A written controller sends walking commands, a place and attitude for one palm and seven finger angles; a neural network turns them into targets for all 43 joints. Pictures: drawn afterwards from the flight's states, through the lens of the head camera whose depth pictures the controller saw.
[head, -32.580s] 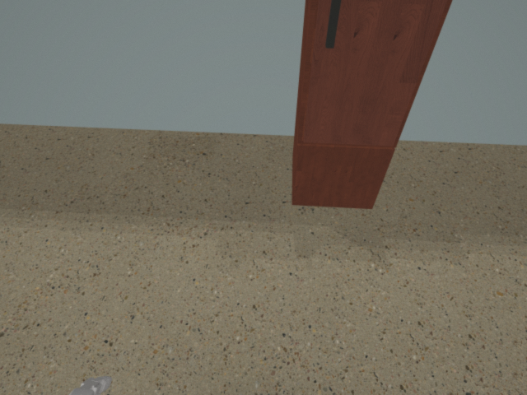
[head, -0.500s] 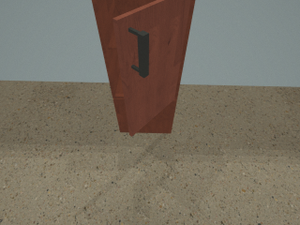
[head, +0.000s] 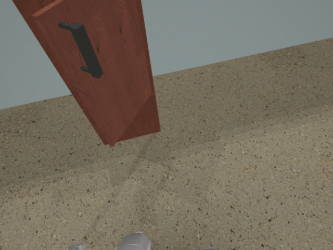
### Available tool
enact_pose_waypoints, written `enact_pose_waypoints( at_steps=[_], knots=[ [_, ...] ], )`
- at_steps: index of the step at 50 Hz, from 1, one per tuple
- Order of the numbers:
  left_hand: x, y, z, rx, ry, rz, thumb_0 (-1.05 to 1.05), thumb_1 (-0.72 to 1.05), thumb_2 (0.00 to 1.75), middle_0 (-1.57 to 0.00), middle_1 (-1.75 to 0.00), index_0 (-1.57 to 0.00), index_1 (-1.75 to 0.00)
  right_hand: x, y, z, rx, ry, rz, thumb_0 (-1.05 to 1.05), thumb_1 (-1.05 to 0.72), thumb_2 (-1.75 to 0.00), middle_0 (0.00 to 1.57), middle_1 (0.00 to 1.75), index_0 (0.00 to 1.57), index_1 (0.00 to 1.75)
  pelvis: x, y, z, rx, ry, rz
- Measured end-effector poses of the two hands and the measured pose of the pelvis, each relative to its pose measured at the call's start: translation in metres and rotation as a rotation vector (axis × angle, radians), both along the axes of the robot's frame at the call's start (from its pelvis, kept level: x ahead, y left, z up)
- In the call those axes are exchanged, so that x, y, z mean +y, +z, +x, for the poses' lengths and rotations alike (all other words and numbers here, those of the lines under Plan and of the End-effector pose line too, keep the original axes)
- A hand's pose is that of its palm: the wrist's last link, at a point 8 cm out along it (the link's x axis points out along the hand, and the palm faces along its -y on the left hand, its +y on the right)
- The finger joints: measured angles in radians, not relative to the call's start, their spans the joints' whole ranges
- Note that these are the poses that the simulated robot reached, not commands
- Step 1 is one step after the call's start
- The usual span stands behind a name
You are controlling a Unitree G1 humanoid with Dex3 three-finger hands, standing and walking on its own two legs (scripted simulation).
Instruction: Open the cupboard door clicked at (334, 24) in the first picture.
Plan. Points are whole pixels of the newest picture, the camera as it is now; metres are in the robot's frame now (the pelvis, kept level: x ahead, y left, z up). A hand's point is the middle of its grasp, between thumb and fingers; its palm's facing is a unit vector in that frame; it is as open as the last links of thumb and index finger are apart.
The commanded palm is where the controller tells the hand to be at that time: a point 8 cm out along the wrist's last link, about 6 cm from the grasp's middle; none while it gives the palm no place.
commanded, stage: walk to a spot facing it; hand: left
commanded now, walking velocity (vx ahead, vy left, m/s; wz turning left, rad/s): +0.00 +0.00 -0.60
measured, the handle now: (81, 51) +0.56 +0.26 +0.15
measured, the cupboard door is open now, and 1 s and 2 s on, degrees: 49 49 49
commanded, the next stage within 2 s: none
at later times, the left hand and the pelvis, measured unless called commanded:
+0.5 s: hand (108, 236) +0.16 +0.19 -0.16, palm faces -0.23 -0.95 -0.20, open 7.4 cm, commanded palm none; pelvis +0.02 +0.01 +0.01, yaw -18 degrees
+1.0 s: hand (145, 219) +0.21 +0.09 -0.15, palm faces -0.51 -0.84 -0.19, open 7.4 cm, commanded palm none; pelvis +0.06 -0.04 +0.01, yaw -34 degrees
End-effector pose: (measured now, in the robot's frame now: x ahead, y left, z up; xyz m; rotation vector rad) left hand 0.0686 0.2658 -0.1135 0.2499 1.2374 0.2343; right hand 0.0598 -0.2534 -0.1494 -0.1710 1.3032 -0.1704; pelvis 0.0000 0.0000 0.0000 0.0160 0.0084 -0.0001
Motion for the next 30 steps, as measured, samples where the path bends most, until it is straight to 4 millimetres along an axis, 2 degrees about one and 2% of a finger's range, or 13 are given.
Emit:
enact_pose_waypoints(
  at_steps=[4, 8, 12, 15, 18, 23, 26, 30],
  knots=[
    [-0.016, -0.001, 0.002, 0.043, -0.036, -0.023, 0.0, 0.9, 0.9, -0.2, -0.3, -0.2, -0.29, -0.011, 0.015, 0.011, -0.053, -0.044, -0.02, 0.0, -0.91, -0.9, 0.2, 0.3, 0.2, 0.3, -0.004, 0.008, 0.004, 0.006, -0.052, 0.011],
    [-0.025, -0.007, 0.008, 0.066, -0.072, -0.059, 0.0, 0.9, 0.9, -0.2, -0.3, -0.2, -0.29, -0.014, 0.028, 0.024, -0.11, -0.08, -0.044, 0.0, -0.91, -0.9, 0.2, 0.3, 0.2, 0.3, -0.002, 0.011, 0.009, 0.012, -0.098, 0.011],
    [-0.024, -0.018, 0.018, 0.078, -0.099, -0.091, 0.0, 0.9, 0.9, -0.21, -0.3, -0.2, -0.3, -0.007, 0.036, 0.033, -0.156, -0.106, -0.07, 0.0, -0.91, -0.9, 0.19, 0.3, 0.2, 0.3, 0.006, 0.008, 0.014, 0.02, -0.142, -0.001],
    [-0.017, -0.031, 0.031, 0.081, -0.119, -0.114, 0.0, 0.9, 0.9, -0.21, -0.3, -0.2, -0.3, 0.0, 0.036, 0.031, -0.186, -0.121, -0.099, 0.0, -0.91, -0.9, 0.2, 0.3, 0.2, 0.3, 0.015, 0.0, 0.019, 0.029, -0.171, -0.027],
    [-0.015, -0.031, 0.049, 0.073, -0.162, -0.121, 0.0, 0.9, 0.9, -0.21, -0.3, -0.2, -0.29, 0.008, 0.041, 0.016, -0.162, -0.132, -0.107, 0.0, -0.91, -0.9, 0.2, 0.3, 0.2, 0.3, 0.017, 0.004, 0.019, 0.016, -0.217, -0.027],
    [-0.02, -0.018, 0.084, 0.039, -0.239, -0.12, 0.0, 0.9, 0.9, -0.2, -0.3, -0.2, -0.29, 0.014, 0.044, -0.02, -0.096, -0.199, -0.09, 0.0, -0.9, -0.9, 0.2, 0.3, 0.2, 0.3, 0.014, 0.013, 0.023, 0.022, -0.277, -0.04],
    [-0.031, -0.011, 0.104, 0.027, -0.297, -0.106, 0.0, 0.91, 0.9, -0.2, -0.3, -0.2, -0.29, 0.012, 0.04, -0.044, -0.061, -0.261, -0.073, 0.0, -0.9, -0.9, 0.2, 0.3, 0.2, 0.3, 0.009, 0.014, 0.025, 0.027, -0.321, -0.037],
    [-0.057, -0.006, 0.131, 0.009, -0.396, -0.076, 0.0, 0.91, 0.9, -0.2, -0.3, -0.2, -0.29, 0.002, 0.025, -0.079, -0.025, -0.359, -0.043, 0.0, -0.9, -0.9, 0.2, 0.3, 0.2, 0.3, -0.005, 0.009, 0.026, 0.025, -0.385, -0.023]
  ],
)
